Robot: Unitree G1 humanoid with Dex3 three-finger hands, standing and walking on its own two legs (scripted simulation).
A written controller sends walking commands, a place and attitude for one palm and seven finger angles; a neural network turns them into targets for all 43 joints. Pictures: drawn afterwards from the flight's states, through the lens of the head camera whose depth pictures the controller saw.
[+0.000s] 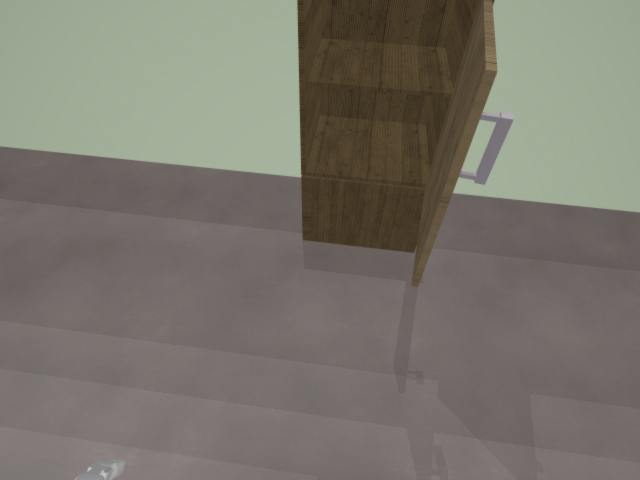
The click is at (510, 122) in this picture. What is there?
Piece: cupboard door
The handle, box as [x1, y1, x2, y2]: [459, 112, 513, 184]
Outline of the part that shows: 511,113 501,112 498,115 482,112 480,119 497,122 477,171 475,173 461,171 459,175 460,177 473,179 474,182 484,184 513,119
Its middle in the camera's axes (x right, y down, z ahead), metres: +0.31 -0.17 +0.75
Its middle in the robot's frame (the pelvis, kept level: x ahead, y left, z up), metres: +0.70 -0.28 +0.04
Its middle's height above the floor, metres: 0.81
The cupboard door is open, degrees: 82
